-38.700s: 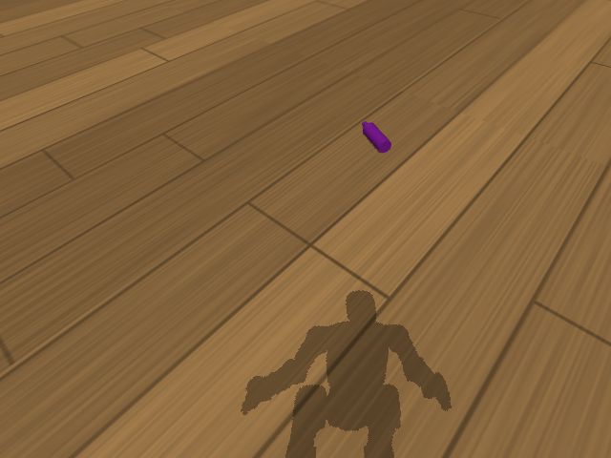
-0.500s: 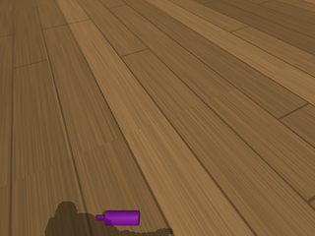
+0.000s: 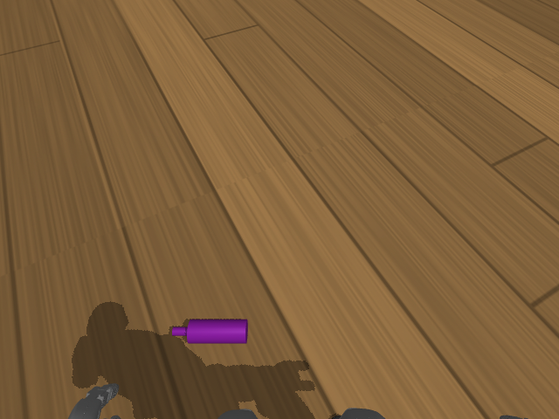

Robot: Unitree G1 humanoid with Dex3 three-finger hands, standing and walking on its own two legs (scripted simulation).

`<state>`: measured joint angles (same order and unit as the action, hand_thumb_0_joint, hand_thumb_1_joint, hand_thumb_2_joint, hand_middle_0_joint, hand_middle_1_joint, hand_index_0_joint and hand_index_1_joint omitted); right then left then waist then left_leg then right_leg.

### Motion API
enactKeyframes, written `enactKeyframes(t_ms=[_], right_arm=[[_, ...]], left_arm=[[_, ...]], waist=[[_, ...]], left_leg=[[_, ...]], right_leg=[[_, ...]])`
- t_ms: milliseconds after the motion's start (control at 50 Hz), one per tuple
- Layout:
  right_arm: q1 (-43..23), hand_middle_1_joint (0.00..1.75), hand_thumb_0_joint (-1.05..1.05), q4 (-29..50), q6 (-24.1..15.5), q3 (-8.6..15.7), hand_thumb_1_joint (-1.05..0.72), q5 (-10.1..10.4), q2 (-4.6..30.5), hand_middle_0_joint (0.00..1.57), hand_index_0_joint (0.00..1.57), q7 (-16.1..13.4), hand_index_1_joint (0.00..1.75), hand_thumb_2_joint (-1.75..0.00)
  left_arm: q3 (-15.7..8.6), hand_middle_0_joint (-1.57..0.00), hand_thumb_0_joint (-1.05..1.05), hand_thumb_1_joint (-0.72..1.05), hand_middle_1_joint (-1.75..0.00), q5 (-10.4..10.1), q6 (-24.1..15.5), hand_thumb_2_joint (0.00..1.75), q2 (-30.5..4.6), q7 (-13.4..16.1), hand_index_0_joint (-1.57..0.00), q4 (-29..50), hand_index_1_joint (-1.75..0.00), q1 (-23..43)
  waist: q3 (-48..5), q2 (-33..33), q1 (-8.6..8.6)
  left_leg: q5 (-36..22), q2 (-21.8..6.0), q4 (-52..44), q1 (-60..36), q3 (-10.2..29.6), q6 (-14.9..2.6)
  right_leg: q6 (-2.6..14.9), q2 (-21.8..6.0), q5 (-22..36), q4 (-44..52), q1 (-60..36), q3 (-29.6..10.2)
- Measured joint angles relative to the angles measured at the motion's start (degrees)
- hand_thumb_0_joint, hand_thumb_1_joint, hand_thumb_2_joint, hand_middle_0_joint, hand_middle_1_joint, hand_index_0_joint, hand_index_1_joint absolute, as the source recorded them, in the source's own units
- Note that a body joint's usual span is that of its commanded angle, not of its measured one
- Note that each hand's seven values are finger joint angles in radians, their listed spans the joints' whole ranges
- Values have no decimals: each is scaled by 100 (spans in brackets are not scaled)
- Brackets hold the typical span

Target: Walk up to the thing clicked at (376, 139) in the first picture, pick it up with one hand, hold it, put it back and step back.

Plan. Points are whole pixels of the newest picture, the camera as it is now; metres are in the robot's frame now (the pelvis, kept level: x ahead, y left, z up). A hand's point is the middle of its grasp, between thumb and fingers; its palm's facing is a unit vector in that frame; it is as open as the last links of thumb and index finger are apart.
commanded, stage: step back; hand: left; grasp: from above
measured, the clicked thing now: (210, 331) +0.42 +0.26 -0.73
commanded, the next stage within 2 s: none
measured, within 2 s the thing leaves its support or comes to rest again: neither
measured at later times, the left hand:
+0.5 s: hand out of the picture +0.03 +0.30 -0.15, palm faces -0.11 -0.91 -0.41, open 7.3 cm
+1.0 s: hand out of the picture -0.11 +0.32 -0.15, palm faces -0.02 -0.94 -0.33, open 7.3 cm
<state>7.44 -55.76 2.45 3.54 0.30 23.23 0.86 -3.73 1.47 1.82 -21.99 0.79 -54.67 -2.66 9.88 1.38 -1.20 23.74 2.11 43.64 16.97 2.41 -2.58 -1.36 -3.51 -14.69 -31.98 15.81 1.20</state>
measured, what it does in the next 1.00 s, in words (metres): walks backwards: left foot, then right foot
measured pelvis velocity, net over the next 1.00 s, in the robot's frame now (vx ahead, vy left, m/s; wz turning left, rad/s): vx -0.23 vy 0.06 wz -0.01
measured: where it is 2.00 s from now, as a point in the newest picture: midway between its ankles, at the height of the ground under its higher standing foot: outside the picture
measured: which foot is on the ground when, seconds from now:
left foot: up 0.00-0.00, down 0.02-0.54, up 0.56-0.86, down 0.88-1.00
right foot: down 0.00-0.04, up 0.06-0.46, down 0.48-0.90, up 0.92-1.00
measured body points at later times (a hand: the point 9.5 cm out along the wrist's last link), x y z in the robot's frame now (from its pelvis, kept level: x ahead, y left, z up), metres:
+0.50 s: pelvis -0.09 +0.04 -0.01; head -0.03 +0.03 +0.43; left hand +0.04 +0.35 -0.13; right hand +0.00 -0.27 -0.14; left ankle -0.02 +0.12 -0.73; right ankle -0.10 -0.07 -0.73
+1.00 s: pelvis -0.23 +0.06 +0.00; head -0.18 +0.09 +0.44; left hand -0.10 +0.37 -0.13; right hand -0.16 -0.25 -0.10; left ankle -0.22 +0.18 -0.73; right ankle -0.19 -0.08 -0.67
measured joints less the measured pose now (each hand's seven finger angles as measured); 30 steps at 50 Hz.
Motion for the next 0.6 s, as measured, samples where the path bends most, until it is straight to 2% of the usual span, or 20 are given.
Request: enactKeyframes(t_ms=[20, 40, 60, 100, 140, 180, 240, 300, 360, 440, 480, 520, 540, 560, 600], right_arm=[[63, 30, 0, 24, -18, 13, -91, -23, 27, 21, 20, -9, 30, -90], [93, 30, 0, 22, -44, 42, -91, -61, 19, 21, 20, -33, 30, -90], [79, 30, 0, 7, -59, 61, -91, -108, -52, 20, 20, -58, 30, -90], [92, 30, 0, 43, -74, 22, -91, -161, -167, 20, 20, -52, 30, -90], [145, 30, 1, 114, -89, -25, -91, -154, -242, 21, 20, -51, 30, -90], [183, 30, 1, 178, -88, -63, -91, -163, -314, 21, 20, -95, 30, -90], [148, 30, 1, 263, -95, -88, -90, -145, -383, 21, 21, -172, 30, -90], [88, 30, 1, 394, -114, -84, -90, -123, -427, 21, 21, -230, 30, -90], [-2, 30, 1, 531, -133, -95, -90, -113, -440, 21, 21, -239, 30, -90], [-135, 30, 1, 618, -122, -105, -90, -103, -374, 21, 21, -199, 30, -90], [-192, 30, 1, 609, -100, -103, -90, -92, -309, 21, 21, -170, 30, -89], [-254, 30, 1, 550, -63, -76, -90, -62, -217, 21, 21, -154, 30, -89], [-238, 30, 1, 522, -44, -64, -90, -40, -189, 21, 21, -149, 30, -89], [-216, 30, 1, 486, -26, -53, -90, -24, -188, 21, 21, -149, 30, -89], [-167, 30, 1, 435, 4, -54, -90, -21, -203, 21, 21, -139, 30, -90]], left_arm=[[10, -20, 1, 91, -30, -17, 16, 90, -25, -1, -21, 91, -30, 44], [13, -20, 1, 91, -30, -48, 40, 90, -62, -4, -21, 170, -30, 115], [-4, -20, 1, 91, -30, -87, 73, 90, -112, 3, -21, 231, -30, 210], [-30, -20, 1, 91, -30, -121, 131, 90, -135, 55, -20, 327, -30, 298], [-2, -20, 1, 91, -30, -120, 168, 90, -101, 91, -20, 336, -30, 302], [23, -20, 1, 91, -30, -156, 199, 90, -78, 84, -20, 349, -30, 252], [38, -20, 1, 91, -30, -164, 197, 90, -54, 62, -20, 414, -30, 67], [39, -20, 1, 91, -30, -137, 189, 90, -28, 57, -20, 414, -30, -145], [13, -20, 1, 91, -30, -116, 193, 90, -17, 49, -20, 386, -30, -289], [-18, -20, 1, 91, -30, -61, 153, 90, 8, 2, -20, 368, -30, -413], [-37, -20, 1, 91, -30, -30, 107, 90, 29, -34, -20, 361, -30, -491], [-49, -20, 1, 91, -30, 3, 67, 90, 112, -65, -20, 341, -30, -547], [-41, -20, 1, 91, -30, 11, 56, 90, 135, -89, -20, 364, -30, -607], [-30, -20, 1, 91, -30, 18, 49, 90, 125, -114, -20, 404, -30, -666], [-37, -20, 1, 91, -30, 45, 54, 90, 85, -120, -20, 493, -30, -735]], waist=[[10, -3, -33], [64, 55, -55], [188, 207, -19], [341, 286, 22], [354, 182, -76], [297, 148, -97], [239, 152, -35], [200, 130, -3], [203, 100, 16], [204, -17, 62], [162, -118, 95], [174, -372, 63], [125, -452, 42], [68, -430, 58], [24, -230, 191]], left_leg=[[-399, -71, -486, -171, -17, 14], [-353, -39, -792, -298, -32, 91], [-334, 71, -820, -318, -115, 80], [-395, 88, -785, -273, -195, 10], [-527, 8, -872, -212, -110, -44], [-695, -17, -1073, -192, -121, -68], [-846, -5, -1262, -208, -278, -105], [-876, 20, -1237, -204, -426, -150], [-871, 40, -1099, -145, -572, -186], [-868, 6, -846, 31, -735, -183], [-862, -53, -686, 165, -784, -150], [-893, -201, -560, 252, -667, -86], [-819, -203, -505, 316, -552, -35], [-408, -94, -259, 428, -413, 33], [319, 240, 719, 654, -147, 145]], right_leg=[[-57, -28, -62, -171, 128, 22], [-90, -102, -139, -384, 257, 7], [24, -162, -176, -622, 381, -171], [185, 173, -1097, -1326, 627, -655], [255, 600, -1667, -2084, 818, -862], [293, 846, -1635, -2688, 963, -986], [256, 936, -1358, -3024, 930, -1031], [148, 849, -1279, -2623, 632, -946], [117, 725, -1311, -2002, 332, -843], [206, 568, -1165, -1194, 14, -580], [288, 536, -775, -720, -170, -454], [302, 673, -519, -581, -209, -326], [324, 707, -476, -541, -198, -254], [356, 676, -454, -546, -152, -234], [409, 532, -371, -533, -72, -333]])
